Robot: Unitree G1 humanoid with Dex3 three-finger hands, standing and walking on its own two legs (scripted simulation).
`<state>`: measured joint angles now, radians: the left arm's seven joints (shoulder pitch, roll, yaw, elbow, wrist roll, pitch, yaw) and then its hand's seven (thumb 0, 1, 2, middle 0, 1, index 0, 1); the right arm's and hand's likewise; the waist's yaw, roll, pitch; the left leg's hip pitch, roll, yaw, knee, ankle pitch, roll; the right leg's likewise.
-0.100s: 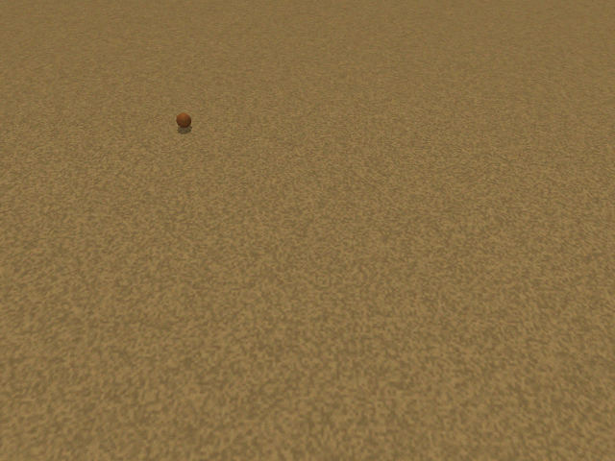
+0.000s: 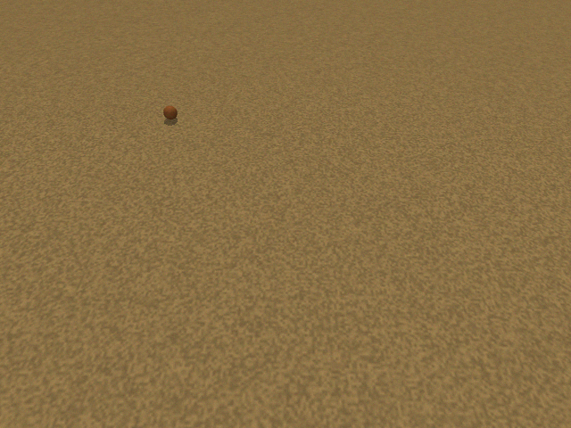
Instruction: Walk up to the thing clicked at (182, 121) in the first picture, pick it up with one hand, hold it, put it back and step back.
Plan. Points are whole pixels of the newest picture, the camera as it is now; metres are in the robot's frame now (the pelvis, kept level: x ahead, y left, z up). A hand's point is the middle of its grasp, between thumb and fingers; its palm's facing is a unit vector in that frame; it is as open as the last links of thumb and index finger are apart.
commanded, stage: stand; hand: left
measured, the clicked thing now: (170, 112) +1.95 +0.66 -0.74
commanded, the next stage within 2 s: walk up in 1.02 s
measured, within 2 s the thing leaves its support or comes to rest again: neither
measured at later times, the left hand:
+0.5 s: hand out of the picture +0.08 +0.25 -0.16, palm faces -0.03 -0.94 -0.34, open 7.3 cm
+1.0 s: hand out of the picture +0.09 +0.25 -0.16, palm faces -0.02 -0.94 -0.34, open 7.3 cm
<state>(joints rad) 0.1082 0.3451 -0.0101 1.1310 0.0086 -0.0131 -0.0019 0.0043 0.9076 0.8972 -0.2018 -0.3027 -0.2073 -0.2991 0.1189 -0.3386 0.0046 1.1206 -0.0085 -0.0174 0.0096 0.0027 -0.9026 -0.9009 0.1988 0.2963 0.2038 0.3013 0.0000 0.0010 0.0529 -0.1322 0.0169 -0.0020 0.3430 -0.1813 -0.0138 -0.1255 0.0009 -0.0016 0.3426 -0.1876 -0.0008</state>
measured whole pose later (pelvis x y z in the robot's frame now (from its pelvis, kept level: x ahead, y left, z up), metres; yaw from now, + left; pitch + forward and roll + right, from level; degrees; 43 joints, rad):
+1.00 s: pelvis +0.01 +0.00 +0.00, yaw +0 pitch -1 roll +0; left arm 0.11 0.35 0.00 1.13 0.01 -0.01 0.00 0.00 0.91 0.90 -0.20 -0.30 -0.21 -0.30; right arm 0.11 -0.34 0.01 1.12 -0.01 -0.01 0.01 0.00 -0.90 -0.90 0.20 0.30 0.20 0.30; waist 0.00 0.00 0.05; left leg -0.10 0.02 -0.01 0.32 -0.19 -0.01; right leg -0.09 0.00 -0.01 0.31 -0.19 0.00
